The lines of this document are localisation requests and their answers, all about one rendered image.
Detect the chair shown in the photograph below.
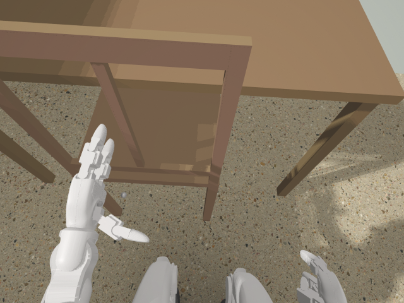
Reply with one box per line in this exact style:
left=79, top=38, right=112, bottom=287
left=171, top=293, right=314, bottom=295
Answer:
left=0, top=21, right=252, bottom=221

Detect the robot thigh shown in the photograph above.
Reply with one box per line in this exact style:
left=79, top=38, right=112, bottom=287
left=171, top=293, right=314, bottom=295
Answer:
left=132, top=261, right=177, bottom=303
left=225, top=272, right=273, bottom=303

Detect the table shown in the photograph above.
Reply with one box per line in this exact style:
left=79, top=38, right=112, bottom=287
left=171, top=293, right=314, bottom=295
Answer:
left=0, top=0, right=404, bottom=196

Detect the left robot thigh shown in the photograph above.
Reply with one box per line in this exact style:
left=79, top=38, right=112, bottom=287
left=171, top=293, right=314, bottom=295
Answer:
left=132, top=261, right=177, bottom=303

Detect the robot left hand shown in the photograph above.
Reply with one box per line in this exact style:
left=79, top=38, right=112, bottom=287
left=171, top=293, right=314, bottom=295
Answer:
left=66, top=124, right=150, bottom=242

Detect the right robot thigh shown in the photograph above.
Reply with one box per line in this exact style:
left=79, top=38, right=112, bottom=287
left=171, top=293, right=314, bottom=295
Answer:
left=225, top=272, right=273, bottom=303

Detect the robot right hand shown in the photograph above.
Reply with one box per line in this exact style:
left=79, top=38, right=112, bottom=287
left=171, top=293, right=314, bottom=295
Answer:
left=297, top=250, right=347, bottom=303

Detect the robot left forearm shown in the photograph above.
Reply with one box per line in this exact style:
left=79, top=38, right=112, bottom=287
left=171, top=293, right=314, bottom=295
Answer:
left=41, top=228, right=99, bottom=303

